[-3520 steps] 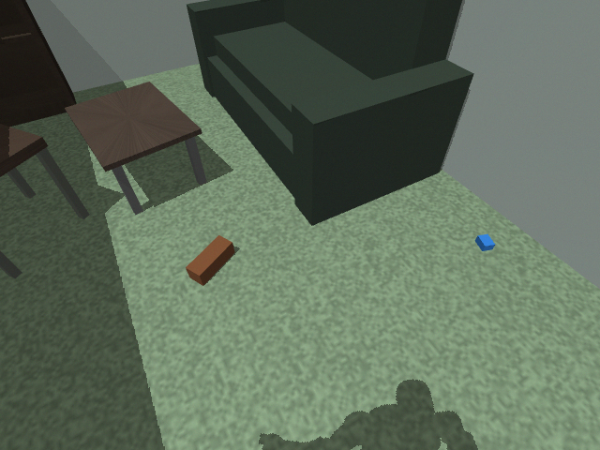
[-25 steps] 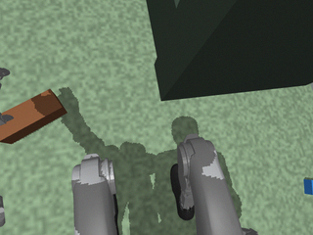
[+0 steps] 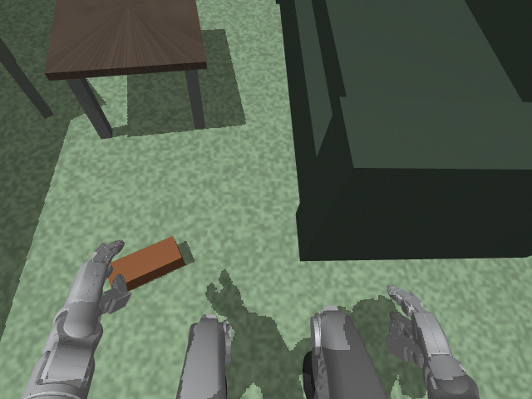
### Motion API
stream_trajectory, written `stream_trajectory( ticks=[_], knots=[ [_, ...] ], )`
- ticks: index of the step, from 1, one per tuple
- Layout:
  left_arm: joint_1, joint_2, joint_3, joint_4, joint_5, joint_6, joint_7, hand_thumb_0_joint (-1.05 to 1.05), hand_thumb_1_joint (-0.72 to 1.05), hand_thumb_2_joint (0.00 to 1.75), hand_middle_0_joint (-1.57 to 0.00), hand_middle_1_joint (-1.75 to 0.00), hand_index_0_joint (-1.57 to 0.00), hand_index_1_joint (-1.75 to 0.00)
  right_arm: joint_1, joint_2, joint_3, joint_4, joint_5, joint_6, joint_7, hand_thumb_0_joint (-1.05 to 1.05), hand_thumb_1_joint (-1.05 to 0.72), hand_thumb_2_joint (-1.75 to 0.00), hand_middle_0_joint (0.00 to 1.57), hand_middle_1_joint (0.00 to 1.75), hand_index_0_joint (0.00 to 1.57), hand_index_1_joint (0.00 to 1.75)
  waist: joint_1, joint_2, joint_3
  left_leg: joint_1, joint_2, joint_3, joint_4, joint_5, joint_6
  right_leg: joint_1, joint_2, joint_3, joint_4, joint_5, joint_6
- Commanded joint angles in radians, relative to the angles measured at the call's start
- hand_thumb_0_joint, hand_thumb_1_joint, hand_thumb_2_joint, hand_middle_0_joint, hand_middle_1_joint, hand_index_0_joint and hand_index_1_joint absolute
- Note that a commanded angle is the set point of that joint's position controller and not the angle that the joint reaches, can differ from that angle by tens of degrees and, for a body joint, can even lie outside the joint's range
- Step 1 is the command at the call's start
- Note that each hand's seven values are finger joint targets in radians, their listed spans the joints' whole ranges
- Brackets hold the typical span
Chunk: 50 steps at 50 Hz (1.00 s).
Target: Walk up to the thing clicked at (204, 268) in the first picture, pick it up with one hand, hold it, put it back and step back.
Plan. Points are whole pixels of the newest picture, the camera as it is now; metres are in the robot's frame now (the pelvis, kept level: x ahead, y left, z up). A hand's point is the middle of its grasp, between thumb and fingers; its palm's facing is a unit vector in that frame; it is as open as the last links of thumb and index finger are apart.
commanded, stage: home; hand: left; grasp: from above
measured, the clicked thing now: (146, 264) +0.48 +0.33 -0.52
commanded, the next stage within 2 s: none
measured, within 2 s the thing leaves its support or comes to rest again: neither
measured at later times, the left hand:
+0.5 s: hand (123, 328) +0.23 +0.17 +0.10, palm faces +0.09 -0.97 -0.21, open 7.4 cm
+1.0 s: hand (115, 346) +0.21 +0.17 +0.11, palm faces +0.10 -0.98 -0.20, open 7.4 cm
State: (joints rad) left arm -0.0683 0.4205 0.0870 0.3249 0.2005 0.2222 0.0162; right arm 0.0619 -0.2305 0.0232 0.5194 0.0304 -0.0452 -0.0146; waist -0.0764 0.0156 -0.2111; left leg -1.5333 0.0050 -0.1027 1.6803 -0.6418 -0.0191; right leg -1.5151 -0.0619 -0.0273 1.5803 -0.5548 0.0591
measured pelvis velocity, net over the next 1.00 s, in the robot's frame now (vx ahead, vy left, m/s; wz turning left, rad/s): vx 0.06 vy -0.02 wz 0.04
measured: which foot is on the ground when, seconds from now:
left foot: down 0.00-1.00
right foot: down 0.00-1.00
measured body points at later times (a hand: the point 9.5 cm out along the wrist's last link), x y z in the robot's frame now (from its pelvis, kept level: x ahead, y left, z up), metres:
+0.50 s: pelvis +0.05 -0.02 +0.14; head +0.08 -0.01 +0.59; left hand +0.22 +0.22 +0.11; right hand +0.19 -0.27 +0.07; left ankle +0.06 +0.12 -0.53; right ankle +0.08 -0.16 -0.53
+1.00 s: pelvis +0.06 -0.02 +0.15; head +0.08 -0.01 +0.60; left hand +0.21 +0.22 +0.12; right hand +0.24 -0.25 +0.09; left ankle +0.06 +0.12 -0.53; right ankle +0.08 -0.16 -0.53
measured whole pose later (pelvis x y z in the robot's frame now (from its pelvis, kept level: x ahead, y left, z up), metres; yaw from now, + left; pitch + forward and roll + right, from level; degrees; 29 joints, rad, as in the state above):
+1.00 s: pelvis +0.06 -0.02 +0.15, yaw +2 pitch +10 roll -2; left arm 0.49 0.22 0.03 -0.13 -0.05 0.46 0.02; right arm 0.26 -0.21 0.04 0.55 0.00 -0.26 -0.18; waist -0.02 0.04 -0.15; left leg -0.68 0.04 -0.09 1.00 -0.50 -0.04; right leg -0.67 -0.04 -0.06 0.93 -0.43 0.03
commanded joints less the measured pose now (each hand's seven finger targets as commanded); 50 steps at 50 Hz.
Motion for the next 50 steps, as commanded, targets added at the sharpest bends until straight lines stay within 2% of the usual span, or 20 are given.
stream_trajectory(
  ticks=[1,4,5,7,9,11,16,18,19,23,27,30,32,34,40,45,50],
  knots=[
    [-0.008,0.121,0.072,-0.284,-0.098,0.038,0.037,0.00,0.90,0.90,-0.20,-0.30,-0.20,-0.30,0.081,-0.161,-0.067,-0.104,0.014,-0.046,-0.042,0.00,-0.90,-0.90,0.20,0.30,0.20,0.30,-0.018,0.136,-0.387,0.477,-0.003,0.009,-0.407,0.126,0.028,0.387,0.045,-0.006,-0.298,0.105,-0.077],
    [0.048,0.091,0.085,-0.344,-0.151,0.074,0.056,0.00,0.90,0.90,-0.20,-0.30,-0.20,-0.30,0.099,-0.145,-0.054,-0.107,0.017,-0.065,-0.067,0.00,-0.90,-0.90,0.20,0.30,0.20,0.30,-0.009,0.126,-0.362,0.555,0.001,0.003,-0.469,0.159,0.024,0.469,0.050,-0.005,-0.369,0.131,-0.075],
    [0.077,0.066,0.072,-0.354,-0.166,0.084,0.060,0.00,0.90,0.90,-0.20,-0.30,-0.20,-0.30,0.108,-0.137,-0.048,-0.105,0.017,-0.073,-0.075,0.00,-0.90,-0.90,0.20,0.30,0.20,0.30,-0.015,0.120,-0.346,0.575,0.003,0.004,-0.488,0.185,0.023,0.503,0.054,-0.006,-0.393,0.155,-0.074],
    [0.143,0.025,0.074,-0.373,-0.200,0.101,0.069,0.00,0.90,0.90,-0.20,-0.30,-0.20,-0.30,0.127,-0.125,-0.041,-0.099,0.017,-0.091,-0.094,0.00,-0.90,-0.90,0.20,0.30,0.20,0.30,-0.018,0.095,-0.338,0.615,0.002,0.012,-0.517,0.244,0.024,0.588,0.058,-0.005,-0.443,0.210,-0.071],
    [0.188,0.010,0.080,-0.401,-0.226,0.115,0.072,0.00,0.90,0.90,-0.20,-0.30,-0.20,-0.30,0.139,-0.118,-0.035,-0.101,0.016,-0.107,-0.116,0.00,-0.90,-0.90,0.20,0.30,0.20,0.30,-0.005,0.091,-0.297,0.648,0.000,0.021,-0.557,0.253,0.025,0.645,0.061,-0.003,-0.496,0.216,-0.071],
    [0.238,-0.022,0.065,-0.412,-0.246,0.132,0.069,0.00,0.90,0.90,-0.20,-0.30,-0.20,-0.30,0.153,-0.113,-0.033,-0.095,0.013,-0.124,-0.135,0.00,-0.90,-0.90,0.20,0.30,0.20,0.30,-0.011,0.075,-0.256,0.681,0.000,0.028,-0.593,0.277,0.025,0.697,0.063,-0.002,-0.550,0.238,-0.067],
    [0.377,-0.061,0.062,-0.486,-0.277,0.164,0.059,0.00,0.90,0.90,-0.20,-0.30,-0.20,-0.30,0.180,-0.102,-0.030,-0.118,0.006,-0.161,-0.164,0.00,-0.90,-0.90,0.20,0.30,0.20,0.30,0.015,0.057,-0.156,0.765,-0.008,0.040,-0.711,0.268,0.025,0.822,0.068,-0.010,-0.681,0.226,-0.061],
    [0.429,-0.072,0.059,-0.533,-0.278,0.174,0.055,0.00,0.90,0.90,-0.20,-0.30,-0.20,-0.30,0.184,-0.098,-0.034,-0.128,0.005,-0.175,-0.172,0.00,-0.90,-0.90,0.20,0.30,0.20,0.30,0.026,0.060,-0.135,0.798,-0.010,0.050,-0.750,0.264,0.023,0.860,0.072,-0.013,-0.720,0.216,-0.062],
    [0.454,-0.083,0.041,-0.545,-0.274,0.178,0.052,0.00,0.90,0.90,-0.20,-0.30,-0.20,-0.30,0.184,-0.098,-0.035,-0.127,0.002,-0.181,-0.174,0.00,-0.90,-0.90,0.20,0.30,0.20,0.30,0.027,0.062,-0.121,0.819,-0.008,0.049,-0.766,0.288,0.021,0.868,0.074,-0.019,-0.728,0.235,-0.061],
    [0.517,-0.098,0.020,-0.605,-0.266,0.191,0.042,0.00,0.90,0.90,-0.20,-0.30,-0.20,-0.30,0.180,-0.091,-0.035,-0.142,-0.004,-0.202,-0.183,0.00,-0.90,-0.90,0.20,0.30,0.20,0.30,0.029,0.045,-0.064,0.856,-0.014,0.062,-0.799,0.318,0.026,0.906,0.079,-0.030,-0.780,0.260,-0.057],
    [0.550,-0.109,0.002,-0.616,-0.258,0.202,0.024,0.00,0.90,0.90,-0.20,-0.30,-0.20,-0.30,0.170,-0.095,-0.040,-0.141,-0.011,-0.222,-0.187,0.00,-0.90,-0.90,0.20,0.30,0.20,0.30,0.026,0.002,-0.003,0.867,-0.016,0.072,-0.834,0.280,0.033,0.909,0.077,-0.041,-0.818,0.223,-0.051],
    [0.535,-0.101,0.009,-0.642,-0.255,0.202,0.013,0.00,0.90,0.90,-0.20,-0.30,-0.20,-0.30,0.153,-0.102,-0.044,-0.148,-0.017,-0.240,-0.187,0.00,-0.90,-0.90,0.20,0.30,0.20,0.30,0.028,-0.005,0.025,0.872,-0.016,0.075,-0.849,0.255,0.033,0.909,0.074,-0.050,-0.827,0.192,-0.047],
    [0.522,-0.109,-0.002,-0.626,-0.253,0.202,0.004,0.00,0.90,0.90,-0.20,-0.30,-0.20,-0.30,0.153,-0.105,-0.046,-0.139,-0.019,-0.248,-0.185,0.00,-0.90,-0.90,0.20,0.30,0.20,0.30,0.021,-0.020,0.028,0.879,-0.017,0.074,-0.852,0.252,0.035,0.905,0.073,-0.048,-0.828,0.190,-0.045],
    [0.503,-0.103,0.009,-0.620,-0.250,0.196,0.001,0.00,0.90,0.90,-0.20,-0.30,-0.20,-0.30,0.151,-0.108,-0.049,-0.136,-0.021,-0.257,-0.184,0.00,-0.90,-0.90,0.20,0.30,0.20,0.30,0.019,-0.003,0.021,0.887,-0.016,0.076,-0.850,0.260,0.034,0.907,0.070,-0.048,-0.819,0.200,-0.048],
    [0.504,-0.092,0.015,-0.651,-0.244,0.185,-0.002,0.00,0.90,0.90,-0.20,-0.30,-0.20,-0.30,0.136,-0.104,-0.044,-0.129,-0.025,-0.273,-0.180,0.00,-0.90,-0.90,0.20,0.30,0.20,0.30,0.036,0.030,-0.009,0.901,-0.022,0.079,-0.846,0.273,0.030,0.932,0.066,-0.046,-0.813,0.218,-0.047],
    [0.518,-0.090,0.007,-0.652,-0.238,0.187,0.006,0.00,0.90,0.90,-0.20,-0.30,-0.20,-0.30,0.133,-0.106,-0.043,-0.124,-0.025,-0.273,-0.180,0.00,-0.90,-0.90,0.20,0.30,0.20,0.30,0.035,0.055,-0.025,0.918,-0.018,0.075,-0.845,0.310,0.025,0.933,0.069,-0.050,-0.802,0.254,-0.051],
    [0.537,-0.104,0.001,-0.635,-0.245,0.183,0.008,0.00,0.90,0.90,-0.20,-0.30,-0.20,-0.30,0.136,-0.103,-0.042,-0.119,-0.027,-0.272,-0.179,0.00,-0.90,-0.90,0.20,0.30,0.20,0.30,0.040,0.026,-0.028,0.905,-0.016,0.063,-0.849,0.317,0.024,0.943,0.074,-0.059,-0.796,0.256,-0.051]
  ],
)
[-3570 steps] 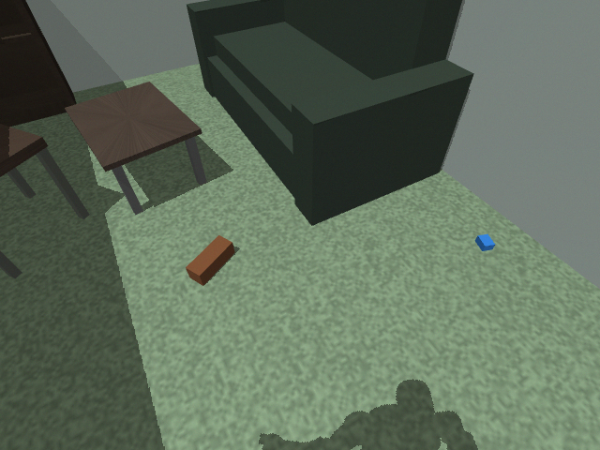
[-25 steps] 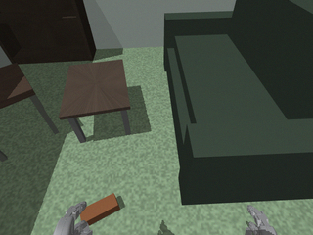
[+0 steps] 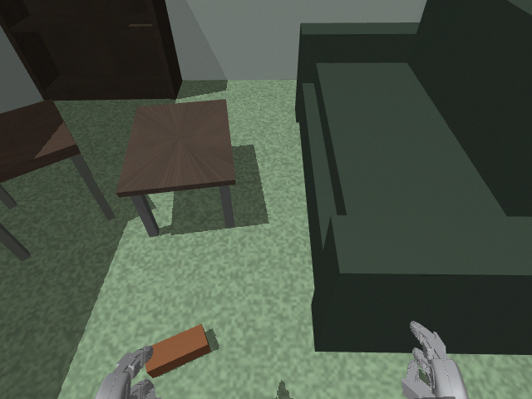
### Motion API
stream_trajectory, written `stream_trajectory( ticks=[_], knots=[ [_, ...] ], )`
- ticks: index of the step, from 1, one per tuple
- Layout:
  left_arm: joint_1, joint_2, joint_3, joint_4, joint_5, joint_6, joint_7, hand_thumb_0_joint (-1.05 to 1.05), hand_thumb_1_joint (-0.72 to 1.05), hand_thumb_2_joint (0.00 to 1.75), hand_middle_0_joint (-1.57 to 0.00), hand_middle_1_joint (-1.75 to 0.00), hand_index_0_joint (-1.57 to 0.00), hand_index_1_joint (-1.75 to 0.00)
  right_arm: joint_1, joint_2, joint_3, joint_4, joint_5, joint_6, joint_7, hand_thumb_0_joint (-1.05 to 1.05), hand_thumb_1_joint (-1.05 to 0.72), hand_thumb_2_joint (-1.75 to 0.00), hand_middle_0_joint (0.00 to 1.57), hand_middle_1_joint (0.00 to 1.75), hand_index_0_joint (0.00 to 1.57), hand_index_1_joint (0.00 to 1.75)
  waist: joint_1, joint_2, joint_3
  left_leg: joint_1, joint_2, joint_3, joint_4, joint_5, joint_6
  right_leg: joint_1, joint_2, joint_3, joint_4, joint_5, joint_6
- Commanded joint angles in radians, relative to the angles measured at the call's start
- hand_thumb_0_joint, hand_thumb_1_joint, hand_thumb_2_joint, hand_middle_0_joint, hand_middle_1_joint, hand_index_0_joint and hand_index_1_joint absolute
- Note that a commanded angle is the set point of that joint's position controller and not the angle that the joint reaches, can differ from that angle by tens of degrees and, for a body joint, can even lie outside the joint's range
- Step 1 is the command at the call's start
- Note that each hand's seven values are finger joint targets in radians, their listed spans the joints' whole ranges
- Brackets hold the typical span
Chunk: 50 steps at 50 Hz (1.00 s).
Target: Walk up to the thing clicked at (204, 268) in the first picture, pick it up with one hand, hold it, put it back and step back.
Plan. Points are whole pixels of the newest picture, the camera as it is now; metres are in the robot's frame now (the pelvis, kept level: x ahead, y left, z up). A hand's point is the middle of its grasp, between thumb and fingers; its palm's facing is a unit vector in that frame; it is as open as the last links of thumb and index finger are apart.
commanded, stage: home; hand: left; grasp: from above
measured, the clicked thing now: (177, 350) +0.43 +0.33 -0.68
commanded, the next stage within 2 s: stand in 1.58 s
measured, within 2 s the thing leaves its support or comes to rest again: neither
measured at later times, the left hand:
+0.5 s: hand (155, 393) +0.18 +0.19 -0.05, palm faces +0.04 -0.98 -0.20, open 7.4 cm
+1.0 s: hand out of the picture +0.16 +0.18 -0.05, palm faces +0.05 -0.98 -0.20, open 7.4 cm
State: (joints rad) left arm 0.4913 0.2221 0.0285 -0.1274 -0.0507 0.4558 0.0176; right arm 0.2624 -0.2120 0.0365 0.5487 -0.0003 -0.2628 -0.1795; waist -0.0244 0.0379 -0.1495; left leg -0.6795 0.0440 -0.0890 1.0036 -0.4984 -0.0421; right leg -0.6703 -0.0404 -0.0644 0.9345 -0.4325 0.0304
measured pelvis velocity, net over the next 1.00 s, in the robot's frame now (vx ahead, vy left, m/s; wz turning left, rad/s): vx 0.00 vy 0.00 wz -0.01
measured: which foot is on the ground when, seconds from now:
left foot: down 0.00-1.00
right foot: down 0.00-1.00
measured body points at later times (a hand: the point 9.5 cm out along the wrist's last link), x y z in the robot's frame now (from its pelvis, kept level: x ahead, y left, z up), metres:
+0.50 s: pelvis +0.01 +0.01 +0.00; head +0.03 +0.01 +0.45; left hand +0.17 +0.24 -0.03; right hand +0.17 -0.24 -0.06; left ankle +0.00 +0.14 -0.68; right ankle +0.02 -0.14 -0.68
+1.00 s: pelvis +0.00 +0.00 +0.00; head +0.02 +0.01 +0.45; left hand +0.16 +0.23 -0.03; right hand +0.16 -0.24 -0.06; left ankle +0.00 +0.14 -0.68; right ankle +0.02 -0.14 -0.68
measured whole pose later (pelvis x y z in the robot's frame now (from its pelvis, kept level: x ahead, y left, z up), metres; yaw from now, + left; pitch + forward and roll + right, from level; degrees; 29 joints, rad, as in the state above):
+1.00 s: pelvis +0.00 +0.00 +0.00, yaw +0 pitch +10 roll -2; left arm 0.49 0.22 0.03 -0.13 -0.05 0.47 0.02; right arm 0.29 -0.21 0.03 0.55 0.00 -0.25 -0.18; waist -0.03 0.04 -0.16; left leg -0.68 0.05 -0.08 1.01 -0.50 -0.04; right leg -0.68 -0.04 -0.06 0.94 -0.43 0.03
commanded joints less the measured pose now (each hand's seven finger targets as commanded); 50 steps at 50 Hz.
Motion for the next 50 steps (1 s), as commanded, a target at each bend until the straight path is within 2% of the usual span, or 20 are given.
stream_trajectory(
  ticks=[1,4,5,8,15,16,17,25,27,29,32,35,43,46,50],
  knots=[
    [-0.012,0.097,0.070,-0.183,0.005,-0.051,0.007,0.00,0.90,0.90,-0.20,-0.30,-0.20,-0.30,-0.064,-0.121,-0.057,-0.149,0.003,-0.054,-0.015,0.00,-0.90,-0.90,0.20,0.30,0.20,0.30,-0.007,0.015,-0.091,0.049,-0.055,0.053,-0.166,0.184,0.046,0.099,0.052,-0.021,-0.145,0.144,-0.023],
    [-0.028,0.098,0.060,-0.195,0.005,-0.051,0.007,0.00,0.90,0.90,-0.20,-0.30,-0.20,-0.30,-0.061,-0.123,-0.058,-0.148,0.005,-0.052,-0.016,0.00,-0.90,-0.90,0.20,0.30,0.20,0.30,-0.017,0.010,-0.103,0.060,-0.053,0.054,-0.163,0.208,0.047,0.102,0.054,-0.020,-0.143,0.167,-0.023],
    [-0.017,0.103,0.072,-0.193,0.005,-0.049,0.009,0.00,0.90,0.90,-0.20,-0.30,-0.20,-0.30,-0.060,-0.124,-0.059,-0.151,0.005,-0.052,-0.016,0.00,-0.90,-0.90,0.20,0.30,0.20,0.30,-0.010,0.007,-0.104,0.060,-0.053,0.055,-0.163,0.206,0.047,0.103,0.053,-0.019,-0.145,0.166,-0.023],
    [-0.007,0.095,0.062,-0.191,0.003,-0.048,0.008,0.00,0.90,0.90,-0.20,-0.30,-0.20,-0.30,-0.049,-0.125,-0.062,-0.140,0.005,-0.052,-0.018,0.00,-0.90,-0.90,0.20,0.30,0.20,0.30,-0.013,0.006,-0.124,0.076,-0.050,0.053,-0.156,0.270,0.042,0.115,0.055,-0.021,-0.130,0.215,-0.025],
    [-0.015,0.100,0.064,-0.187,0.006,-0.046,0.008,0.00,0.90,0.90,-0.20,-0.30,-0.20,-0.30,-0.053,-0.126,-0.064,-0.141,0.004,-0.048,-0.017,0.00,-0.90,-0.90,0.20,0.30,0.20,0.30,-0.004,0.019,-0.090,0.065,-0.045,0.047,-0.168,0.246,0.039,0.097,0.057,-0.026,-0.135,0.187,-0.025],
    [-0.017,0.096,0.064,-0.180,0.005,-0.045,0.006,0.00,0.90,0.90,-0.20,-0.30,-0.20,-0.30,-0.049,-0.128,-0.065,-0.137,0.004,-0.047,-0.015,0.00,-0.90,-0.90,0.20,0.30,0.20,0.30,-0.012,0.021,-0.093,0.075,-0.042,0.046,-0.173,0.255,0.035,0.101,0.058,-0.026,-0.130,0.187,-0.027],
    [-0.011,0.100,0.065,-0.187,0.005,-0.046,0.007,0.00,0.90,0.90,-0.20,-0.30,-0.20,-0.30,-0.052,-0.126,-0.064,-0.138,0.005,-0.047,-0.015,0.00,-0.90,-0.90,0.20,0.30,0.20,0.30,-0.004,0.028,-0.096,0.075,-0.042,0.044,-0.172,0.261,0.036,0.106,0.058,-0.028,-0.129,0.192,-0.026],
    [-0.015,0.098,0.058,-0.190,0.006,-0.044,0.005,0.00,0.90,0.90,-0.20,-0.30,-0.20,-0.30,-0.044,-0.130,-0.068,-0.140,0.005,-0.039,-0.011,0.00,-0.90,-0.90,0.20,0.30,0.20,0.30,-0.012,0.036,-0.117,0.089,-0.038,0.038,-0.167,0.324,0.031,0.112,0.056,-0.025,-0.115,0.235,-0.030],
    [-0.024,0.092,0.052,-0.180,0.002,-0.042,0.005,0.00,0.90,0.90,-0.20,-0.30,-0.20,-0.30,-0.044,-0.126,-0.063,-0.143,0.005,-0.037,-0.010,0.00,-0.90,-0.90,0.20,0.30,0.20,0.30,-0.013,0.016,-0.093,0.072,-0.043,0.046,-0.161,0.285,0.038,0.108,0.055,-0.023,-0.129,0.216,-0.026],
    [-0.030,0.097,0.061,-0.185,0.004,-0.042,0.007,0.00,0.90,0.90,-0.20,-0.30,-0.20,-0.30,-0.046,-0.127,-0.065,-0.140,0.004,-0.039,-0.012,0.00,-0.90,-0.90,0.20,0.30,0.20,0.30,-0.016,0.010,-0.113,0.079,-0.044,0.049,-0.158,0.288,0.040,0.115,0.053,-0.020,-0.129,0.225,-0.025],
    [-0.030,0.100,0.065,-0.183,0.006,-0.039,0.006,0.00,0.90,0.90,-0.20,-0.30,-0.20,-0.30,-0.054,-0.125,-0.063,-0.146,0.005,-0.039,-0.012,0.00,-0.90,-0.90,0.20,0.30,0.20,0.30,-0.009,0.015,-0.088,0.067,-0.044,0.053,-0.163,0.245,0.041,0.101,0.053,-0.021,-0.138,0.187,-0.023],
    [-0.032,0.102,0.062,-0.182,0.008,-0.039,0.005,0.00,0.90,0.90,-0.20,-0.30,-0.20,-0.30,-0.051,-0.127,-0.064,-0.149,0.005,-0.040,-0.014,0.00,-0.90,-0.90,0.20,0.30,0.20,0.30,-0.017,0.011,-0.089,0.068,-0.046,0.055,-0.160,0.239,0.043,0.100,0.052,-0.018,-0.139,0.187,-0.020],
    [-0.040,0.102,0.066,-0.188,0.008,-0.035,0.006,0.00,0.90,0.90,-0.20,-0.30,-0.20,-0.30,-0.066,-0.125,-0.060,-0.158,0.007,-0.044,-0.015,0.00,-0.90,-0.90,0.20,0.30,0.20,0.30,-0.009,0.004,-0.060,0.036,-0.046,0.052,-0.178,0.133,0.045,0.078,0.051,-0.019,-0.155,0.091,-0.019],
    [-0.032,0.103,0.066,-0.207,0.008,-0.033,0.007,0.00,0.90,0.90,-0.20,-0.30,-0.20,-0.30,-0.059,-0.122,-0.063,-0.159,0.008,-0.049,-0.017,0.00,-0.90,-0.90,0.20,0.30,0.20,0.30,-0.008,0.011,-0.095,0.046,-0.050,0.061,-0.162,0.156,0.046,0.089,0.047,-0.011,-0.154,0.114,-0.019],
    [-0.039,0.102,0.061,-0.198,0.005,-0.034,0.006,0.00,0.90,0.90,-0.20,-0.30,-0.20,-0.30,-0.061,-0.123,-0.060,-0.154,0.007,-0.051,-0.019,0.00,-0.90,-0.90,0.20,0.30,0.20,0.30,-0.012,0.008,-0.072,0.030,-0.049,0.056,-0.169,0.127,0.047,0.077,0.048,-0.012,-0.154,0.090,-0.018]
  ],
)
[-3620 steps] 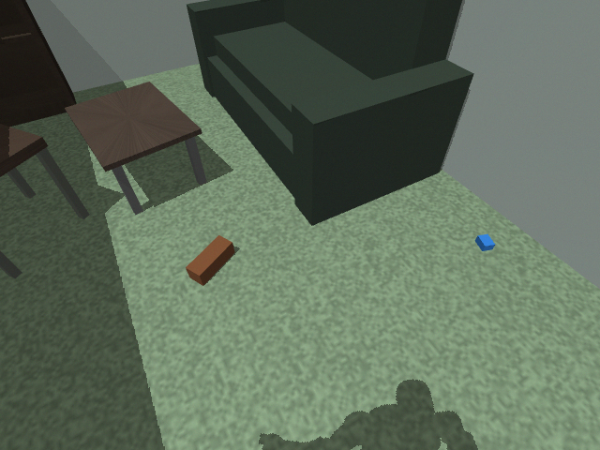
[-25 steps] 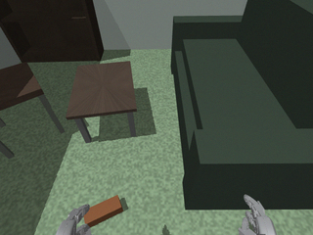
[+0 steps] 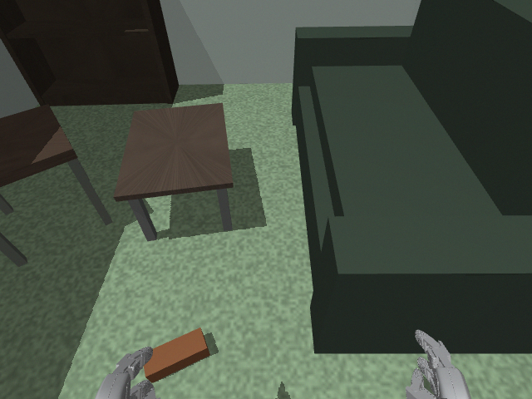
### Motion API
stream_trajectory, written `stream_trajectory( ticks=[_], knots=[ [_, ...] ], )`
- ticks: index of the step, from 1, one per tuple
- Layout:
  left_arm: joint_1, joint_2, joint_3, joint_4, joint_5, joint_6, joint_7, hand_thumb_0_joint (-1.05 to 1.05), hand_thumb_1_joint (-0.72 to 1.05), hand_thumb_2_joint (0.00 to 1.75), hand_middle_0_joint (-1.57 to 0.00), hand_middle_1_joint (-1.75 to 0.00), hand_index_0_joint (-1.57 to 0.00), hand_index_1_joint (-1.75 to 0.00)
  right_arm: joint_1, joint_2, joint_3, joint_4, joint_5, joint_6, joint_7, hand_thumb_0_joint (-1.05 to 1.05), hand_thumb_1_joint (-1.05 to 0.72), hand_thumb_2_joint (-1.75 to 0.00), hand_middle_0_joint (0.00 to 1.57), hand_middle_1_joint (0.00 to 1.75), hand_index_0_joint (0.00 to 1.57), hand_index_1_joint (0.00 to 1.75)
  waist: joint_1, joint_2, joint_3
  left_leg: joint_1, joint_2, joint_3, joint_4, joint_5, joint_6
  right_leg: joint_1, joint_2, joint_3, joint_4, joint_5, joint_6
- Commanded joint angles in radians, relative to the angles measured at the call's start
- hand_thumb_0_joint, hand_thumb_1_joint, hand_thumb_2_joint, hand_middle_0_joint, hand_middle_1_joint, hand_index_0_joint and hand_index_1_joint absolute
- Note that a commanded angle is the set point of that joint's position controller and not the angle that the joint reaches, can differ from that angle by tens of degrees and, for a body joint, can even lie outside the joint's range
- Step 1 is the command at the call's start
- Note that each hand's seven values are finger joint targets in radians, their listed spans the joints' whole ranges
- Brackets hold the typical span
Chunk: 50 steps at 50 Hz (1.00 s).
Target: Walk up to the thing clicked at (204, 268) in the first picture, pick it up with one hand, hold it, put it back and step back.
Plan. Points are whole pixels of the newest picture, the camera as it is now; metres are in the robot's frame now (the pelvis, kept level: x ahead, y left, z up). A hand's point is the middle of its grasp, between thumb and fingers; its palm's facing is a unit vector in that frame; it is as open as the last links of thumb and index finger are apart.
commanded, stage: home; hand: left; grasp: from above
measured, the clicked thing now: (176, 354) +0.43 +0.34 -0.68
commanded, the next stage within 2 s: stand in 0.58 s
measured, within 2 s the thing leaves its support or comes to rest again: neither
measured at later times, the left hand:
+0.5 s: hand out of the picture +0.17 +0.18 -0.04, palm faces +0.05 -0.98 -0.20, open 7.4 cm
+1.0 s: hand out of the picture +0.11 +0.25 -0.11, palm faces +0.02 -0.94 -0.35, open 7.4 cm
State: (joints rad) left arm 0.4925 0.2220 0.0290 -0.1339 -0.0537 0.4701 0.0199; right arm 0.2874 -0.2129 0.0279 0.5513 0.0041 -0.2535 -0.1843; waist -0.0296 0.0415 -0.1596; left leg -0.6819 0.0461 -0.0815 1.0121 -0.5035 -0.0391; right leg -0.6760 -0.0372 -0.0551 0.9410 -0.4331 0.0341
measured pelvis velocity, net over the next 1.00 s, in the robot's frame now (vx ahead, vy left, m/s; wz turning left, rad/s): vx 0.01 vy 0.01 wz -0.01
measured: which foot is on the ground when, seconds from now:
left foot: down 0.00-1.00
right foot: down 0.00-1.00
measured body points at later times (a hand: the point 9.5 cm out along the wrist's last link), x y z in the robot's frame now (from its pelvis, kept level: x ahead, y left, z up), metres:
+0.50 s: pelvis +0.00 +0.00 +0.00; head +0.02 +0.01 +0.45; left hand +0.16 +0.24 -0.03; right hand +0.17 -0.24 -0.06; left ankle +0.00 +0.14 -0.68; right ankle +0.02 -0.14 -0.68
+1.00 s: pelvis +0.01 +0.01 +0.03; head +0.03 +0.01 +0.48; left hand +0.11 +0.29 -0.08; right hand +0.11 -0.28 -0.09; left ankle +0.00 +0.14 -0.68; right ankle +0.02 -0.14 -0.68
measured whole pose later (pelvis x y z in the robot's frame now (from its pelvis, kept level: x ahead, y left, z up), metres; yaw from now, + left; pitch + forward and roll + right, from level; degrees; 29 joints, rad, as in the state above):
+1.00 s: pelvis +0.01 +0.01 +0.03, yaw +0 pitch +1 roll +0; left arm 0.24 0.30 0.04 0.74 0.04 0.05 0.03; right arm 0.20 -0.30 -0.05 0.88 -0.06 -0.02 -0.01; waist 0.03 -0.01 0.03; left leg -0.36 0.01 -0.03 0.77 -0.42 -0.02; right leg -0.39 -0.07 -0.02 0.75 -0.37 0.05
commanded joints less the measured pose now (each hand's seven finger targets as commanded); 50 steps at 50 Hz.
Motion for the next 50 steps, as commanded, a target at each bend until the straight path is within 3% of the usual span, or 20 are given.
stream_trajectory(
  ticks=[1,22,25,27,33,34,35,36,37,39,41,47,50],
  knots=[
    [-0.034,0.104,0.064,-0.191,0.008,-0.049,0.003,0.00,0.90,0.90,-0.20,-0.30,-0.20,-0.30,-0.082,-0.122,-0.053,-0.158,0.004,-0.060,-0.015,0.00,-0.90,-0.90,0.20,0.30,0.20,0.30,-0.006,0.011,-0.071,0.037,-0.050,0.047,-0.179,0.138,0.043,0.087,0.045,-0.022,-0.157,0.096,-0.022],
    [-0.045,0.121,0.070,-0.230,0.013,-0.050,0.007,0.00,0.90,0.90,-0.20,-0.30,-0.20,-0.30,-0.079,-0.121,-0.055,-0.152,0.004,-0.060,-0.015,0.00,-0.90,-0.90,0.20,0.30,0.20,0.30,-0.005,0.014,-0.074,0.048,-0.047,0.047,-0.170,0.184,0.041,0.090,0.048,-0.027,-0.147,0.133,-0.025],
    [-0.004,0.083,0.044,-0.176,0.009,-0.042,0.004,0.00,0.90,0.90,-0.20,-0.30,-0.20,-0.30,-0.079,-0.121,-0.053,-0.152,0.005,-0.060,-0.014,0.00,-0.90,-0.90,0.20,0.30,0.20,0.30,-0.006,-0.005,-0.072,0.046,-0.045,0.042,-0.171,0.196,0.041,0.094,0.049,-0.030,-0.141,0.141,-0.024],
    [-0.024,0.106,0.064,-0.213,0.009,-0.045,0.006,0.00,0.90,0.90,-0.20,-0.30,-0.20,-0.30,-0.081,-0.124,-0.057,-0.157,0.005,-0.058,-0.013,0.00,-0.90,-0.90,0.20,0.30,0.20,0.30,0.001,0.022,-0.072,0.044,-0.043,0.039,-0.176,0.184,0.037,0.085,0.050,-0.032,-0.138,0.130,-0.026],
    [-0.023,0.106,0.057,-0.225,0.007,-0.044,0.006,0.00,0.90,0.90,-0.20,-0.30,-0.20,-0.30,-0.075,-0.125,-0.056,-0.159,0.005,-0.055,-0.011,0.00,-0.90,-0.90,0.20,0.30,0.20,0.30,-0.009,0.016,-0.099,0.061,-0.044,0.042,-0.163,0.225,0.039,0.094,0.050,-0.029,-0.133,0.166,-0.026],
    [-0.316,0.188,0.062,0.126,0.110,-0.267,0.044,0.00,0.90,0.90,-0.20,-0.30,-0.20,-0.30,-0.125,-0.260,-0.093,0.090,-0.129,0.062,0.048,0.00,-0.90,-0.90,0.20,0.30,0.20,0.30,0.058,-0.024,0.145,0.120,0.012,-0.004,-0.262,0.415,0.088,0.220,-0.009,0.038,-0.133,0.168,-0.070],
    [-0.190,0.202,0.080,0.315,0.122,-0.338,0.040,0.00,0.90,0.90,-0.20,-0.30,-0.20,-0.30,-0.131,-0.277,-0.113,0.093,-0.127,0.110,0.081,0.00,-0.90,-0.90,0.20,0.30,0.20,0.30,0.072,-0.069,0.056,0.181,0.003,0.020,-0.241,0.435,0.100,0.261,-0.026,0.089,-0.174,0.182,-0.098],
    [-0.181,0.226,0.077,0.367,0.135,-0.374,0.036,0.00,0.90,0.90,-0.20,-0.30,-0.20,-0.30,-0.120,-0.269,-0.108,0.088,-0.126,0.133,0.103,0.00,-0.90,-0.90,0.20,0.30,0.20,0.30,0.056,-0.104,0.031,0.201,-0.006,0.033,-0.230,0.436,0.101,0.288,-0.039,0.106,-0.186,0.210,-0.114],
    [-0.215,0.227,0.066,0.399,0.130,-0.392,0.030,0.00,0.90,0.90,-0.20,-0.30,-0.20,-0.30,-0.100,-0.262,-0.105,0.089,-0.125,0.151,0.117,0.00,-0.90,-0.90,0.20,0.30,0.20,0.30,0.035,-0.066,0.037,0.187,-0.011,0.018,-0.246,0.373,0.098,0.284,-0.034,0.108,-0.198,0.210,-0.110],
    [-0.257,0.235,0.062,0.478,0.118,-0.424,0.021,0.00,0.90,0.90,-0.20,-0.30,-0.20,-0.30,-0.109,-0.226,-0.097,0.119,-0.073,0.160,0.149,0.00,-0.90,-0.90,0.20,0.30,0.20,0.30,0.045,-0.026,0.010,0.248,-0.023,0.022,-0.297,0.316,0.099,0.345,-0.052,0.110,-0.193,0.250,-0.093],
    [-0.253,0.220,0.064,0.556,0.104,-0.432,0.018,0.00,0.90,0.90,-0.20,-0.30,-0.20,-0.30,-0.137,-0.238,-0.109,0.139,-0.055,0.169,0.160,0.00,-0.90,-0.90,0.20,0.30,0.20,0.30,0.066,-0.061,0.017,0.289,-0.018,0.023,-0.303,0.343,0.092,0.330,-0.056,0.105,-0.225,0.256,-0.084],
    [-0.302,0.207,0.058,0.769,0.104,-0.464,0.021,0.00,0.90,0.90,-0.20,-0.30,-0.20,-0.30,-0.164,-0.245,-0.120,0.221,-0.060,0.198,0.166,0.00,-0.90,-0.90,0.20,0.30,0.20,0.30,0.061,0.032,0.094,0.308,0.022,-0.040,-0.454,0.239,0.095,0.367,-0.034,0.060,-0.294,0.180,-0.051],
    [-0.309,0.216,0.059,0.849,0.101,-0.479,0.020,0.00,0.90,0.90,-0.20,-0.30,-0.20,-0.30,-0.150,-0.249,-0.120,0.259,-0.056,0.207,0.159,0.00,-0.90,-0.90,0.20,0.30,0.20,0.30,0.052,0.014,0.107,0.343,0.025,-0.034,-0.474,0.319,0.088,0.413,-0.045,0.067,-0.332,0.256,-0.051]
  ],
)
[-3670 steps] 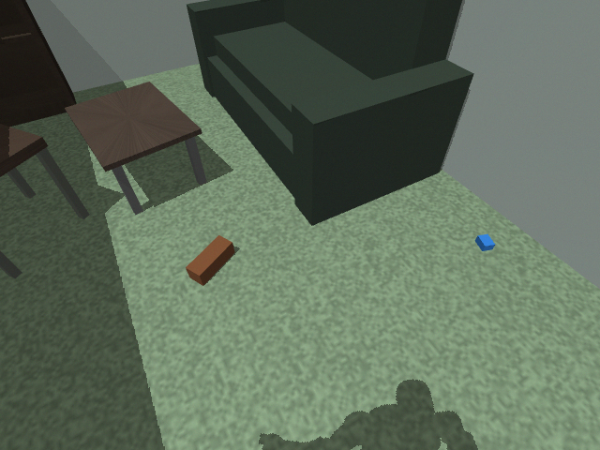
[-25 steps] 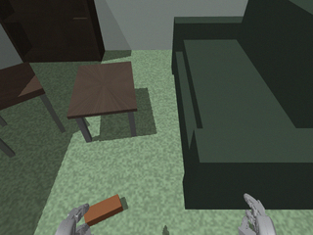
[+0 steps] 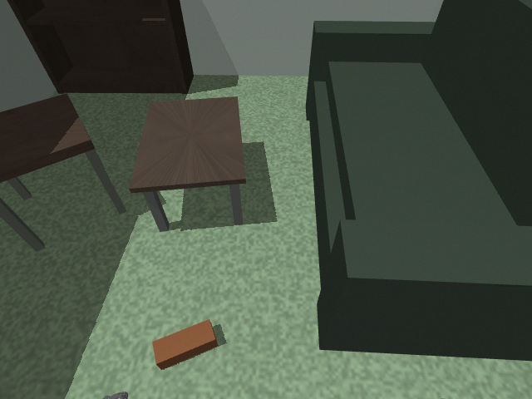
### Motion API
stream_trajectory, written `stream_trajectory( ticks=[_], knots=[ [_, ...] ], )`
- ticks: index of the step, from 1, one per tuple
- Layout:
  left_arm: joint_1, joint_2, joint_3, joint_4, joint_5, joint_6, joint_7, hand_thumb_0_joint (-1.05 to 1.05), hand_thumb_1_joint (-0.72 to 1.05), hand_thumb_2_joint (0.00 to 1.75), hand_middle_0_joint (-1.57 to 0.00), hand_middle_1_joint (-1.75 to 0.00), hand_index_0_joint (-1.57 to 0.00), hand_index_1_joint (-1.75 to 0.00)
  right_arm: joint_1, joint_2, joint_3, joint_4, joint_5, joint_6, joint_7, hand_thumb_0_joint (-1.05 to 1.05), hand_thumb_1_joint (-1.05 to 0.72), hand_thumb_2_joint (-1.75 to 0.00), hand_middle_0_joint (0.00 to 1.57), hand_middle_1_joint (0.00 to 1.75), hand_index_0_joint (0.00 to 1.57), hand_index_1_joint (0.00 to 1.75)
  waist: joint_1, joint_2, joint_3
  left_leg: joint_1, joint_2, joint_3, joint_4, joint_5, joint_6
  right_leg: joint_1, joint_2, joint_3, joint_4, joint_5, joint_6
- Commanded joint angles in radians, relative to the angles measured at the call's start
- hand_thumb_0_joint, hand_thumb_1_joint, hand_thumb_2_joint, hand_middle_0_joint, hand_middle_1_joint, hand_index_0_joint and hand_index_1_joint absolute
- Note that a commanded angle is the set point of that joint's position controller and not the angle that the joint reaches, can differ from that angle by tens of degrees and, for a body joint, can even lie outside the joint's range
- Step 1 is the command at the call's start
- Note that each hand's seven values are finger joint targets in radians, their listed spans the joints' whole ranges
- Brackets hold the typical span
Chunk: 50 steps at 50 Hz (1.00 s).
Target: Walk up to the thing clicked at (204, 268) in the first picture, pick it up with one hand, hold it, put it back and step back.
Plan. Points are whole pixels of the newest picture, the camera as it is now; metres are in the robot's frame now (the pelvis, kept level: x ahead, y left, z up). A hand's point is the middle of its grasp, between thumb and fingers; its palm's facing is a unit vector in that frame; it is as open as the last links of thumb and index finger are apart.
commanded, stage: stand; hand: left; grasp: from above
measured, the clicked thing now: (186, 344) +0.42 +0.33 -0.71
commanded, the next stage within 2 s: none
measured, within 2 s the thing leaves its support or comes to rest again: neither
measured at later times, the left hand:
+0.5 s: hand out of the picture +0.05 +0.24 -0.13, palm faces +0.04 -0.94 -0.34, open 7.4 cm
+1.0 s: hand out of the picture +0.05 +0.23 -0.13, palm faces +0.03 -0.94 -0.34, open 7.4 cm
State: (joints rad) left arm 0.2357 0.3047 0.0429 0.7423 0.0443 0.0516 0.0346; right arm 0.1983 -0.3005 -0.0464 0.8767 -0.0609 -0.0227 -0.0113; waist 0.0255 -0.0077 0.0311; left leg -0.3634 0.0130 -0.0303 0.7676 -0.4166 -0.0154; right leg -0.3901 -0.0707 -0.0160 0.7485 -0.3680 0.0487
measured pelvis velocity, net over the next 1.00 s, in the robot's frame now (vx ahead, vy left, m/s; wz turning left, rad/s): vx -0.01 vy -0.02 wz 0.00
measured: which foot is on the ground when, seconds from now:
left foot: down 0.00-1.00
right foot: down 0.00-1.00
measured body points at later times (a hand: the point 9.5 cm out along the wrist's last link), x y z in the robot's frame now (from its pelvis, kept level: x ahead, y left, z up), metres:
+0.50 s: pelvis -0.01 -0.01 +0.03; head -0.01 -0.01 +0.48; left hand +0.05 +0.28 -0.10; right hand +0.07 -0.28 -0.11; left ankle -0.01 +0.13 -0.71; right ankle +0.01 -0.15 -0.71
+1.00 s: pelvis -0.01 -0.02 +0.03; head +0.00 -0.02 +0.48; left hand +0.04 +0.28 -0.10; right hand +0.05 -0.31 -0.11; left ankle -0.01 +0.13 -0.71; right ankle +0.01 -0.15 -0.71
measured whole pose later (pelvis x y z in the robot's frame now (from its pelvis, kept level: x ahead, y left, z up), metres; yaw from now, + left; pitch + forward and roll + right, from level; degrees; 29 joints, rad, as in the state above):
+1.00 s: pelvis -0.01 -0.02 +0.03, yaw +0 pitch -4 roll +0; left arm 0.13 0.31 0.03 1.16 0.02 0.00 0.02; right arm 0.16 -0.32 -0.02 1.13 -0.03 0.00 -0.01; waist 0.01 0.02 0.06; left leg -0.11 0.04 -0.04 0.37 -0.21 -0.04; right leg -0.14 -0.04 -0.04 0.37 -0.17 0.03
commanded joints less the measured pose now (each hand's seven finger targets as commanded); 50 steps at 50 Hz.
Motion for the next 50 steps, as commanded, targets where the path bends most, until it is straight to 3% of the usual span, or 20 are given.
stream_trajectory(
  ticks=[1,5,11,18,24,32,34,37,40,45,50],
  knots=[
    [-0.047,0.140,0.046,0.001,0.001,-0.064,0.006,0.00,0.90,0.90,-0.20,-0.30,-0.20,-0.30,-0.056,-0.163,-0.046,-0.050,0.013,-0.020,-0.016,0.00,-0.90,-0.90,0.20,0.30,0.20,0.30,-0.002,0.048,-0.078,0.034,0.054,-0.079,-0.231,0.247,0.062,0.141,-0.018,0.032,-0.161,0.208,-0.070],
    [-0.054,0.156,0.043,0.093,-0.009,-0.070,0.011,0.00,0.90,0.90,-0.20,-0.30,-0.20,-0.30,-0.029,-0.165,-0.045,0.004,0.023,-0.009,-0.021,0.00,-0.90,-0.90,0.20,0.30,0.20,0.30,-0.017,0.002,-0.079,0.103,0.047,-0.055,-0.240,0.304,0.053,0.178,-0.043,0.052,-0.222,0.298,-0.079],
    [-0.053,0.167,0.035,0.198,-0.017,-0.069,0.016,0.00,0.90,0.90,-0.20,-0.30,-0.20,-0.30,-0.024,-0.174,-0.033,0.073,0.031,-0.003,-0.027,0.00,-0.90,-0.90,0.20,0.30,0.20,0.30,-0.015,0.012,-0.067,0.179,0.064,-0.057,-0.301,0.403,0.044,0.234,-0.051,0.048,-0.281,0.373,-0.070],
    [-0.083,0.175,0.028,0.278,-0.014,-0.062,0.013,0.00,0.90,0.90,-0.20,-0.30,-0.20,-0.30,-0.058,-0.179,-0.024,0.123,0.035,0.002,-0.026,0.00,-0.90,-0.90,0.20,0.30,0.20,0.30,-0.007,0.024,-0.014,0.183,0.078,-0.068,-0.400,0.332,0.033,0.260,-0.043,0.035,-0.354,0.264,-0.057],
    [-0.100,0.182,0.025,0.320,-0.013,-0.063,0.005,0.00,0.90,0.90,-0.20,-0.30,-0.20,-0.30,-0.077,-0.186,-0.023,0.150,0.034,0.007,-0.020,0.00,-0.90,-0.90,0.20,0.30,0.20,0.30,-0.006,0.024,0.033,0.164,0.076,-0.073,-0.460,0.191,0.031,0.257,-0.038,0.040,-0.407,0.162,-0.049],
    [-0.121,0.199,0.024,0.342,-0.015,-0.069,-0.003,0.00,0.90,0.90,-0.20,-0.30,-0.20,-0.30,-0.083,-0.197,-0.023,0.168,0.034,0.009,-0.011,0.00,-0.90,-0.90,0.20,0.30,0.20,0.30,-0.007,0.015,0.037,0.150,0.076,-0.070,-0.476,0.145,0.030,0.257,-0.045,0.055,-0.447,0.121,-0.049],
    [-0.123,0.208,0.025,0.346,-0.015,-0.072,-0.004,0.00,0.90,0.90,-0.20,-0.30,-0.20,-0.30,-0.075,-0.194,-0.021,0.173,0.037,0.008,-0.008,0.00,-0.90,-0.90,0.20,0.30,0.20,0.30,-0.011,-0.008,0.022,0.180,0.076,-0.065,-0.465,0.172,0.029,0.251,-0.049,0.063,-0.456,0.111,-0.052],
    [-0.141,0.210,0.025,0.347,-0.019,-0.076,-0.004,0.00,0.90,0.90,-0.20,-0.30,-0.20,-0.30,-0.067,-0.199,-0.018,0.181,0.037,0.007,-0.009,0.00,-0.90,-0.90,0.20,0.30,0.20,0.30,-0.017,0.012,0.002,0.189,0.082,-0.059,-0.455,0.222,0.030,0.272,-0.057,0.073,-0.459,0.177,-0.053],
    [-0.138,0.214,0.024,0.353,-0.021,-0.077,-0.005,0.00,0.90,0.90,-0.20,-0.30,-0.20,-0.30,-0.067,-0.204,-0.016,0.184,0.036,0.008,-0.008,0.00,-0.90,-0.90,0.20,0.30,0.20,0.30,-0.016,0.005,0.007,0.190,0.084,-0.057,-0.458,0.220,0.029,0.269,-0.056,0.072,-0.464,0.156,-0.053],
    [-0.137,0.216,0.025,0.362,-0.025,-0.077,-0.007,0.00,0.90,0.90,-0.20,-0.30,-0.20,-0.30,-0.065,-0.210,-0.007,0.191,0.038,0.004,-0.010,0.00,-0.90,-0.90,0.20,0.30,0.20,0.30,-0.014,0.022,-0.019,0.200,0.093,-0.058,-0.468,0.278,0.029,0.302,-0.058,0.066,-0.443,0.258,-0.055],
    [-0.145,0.216,0.023,0.366,-0.025,-0.072,-0.009,0.00,0.90,0.90,-0.20,-0.30,-0.20,-0.30,-0.074,-0.218,-0.006,0.194,0.038,0.003,-0.012,0.00,-0.90,-0.90,0.20,0.30,0.20,0.30,-0.015,0.019,-0.007,0.207,0.098,-0.055,-0.478,0.273,0.026,0.282,-0.054,0.064,-0.447,0.239,-0.060]
  ],
)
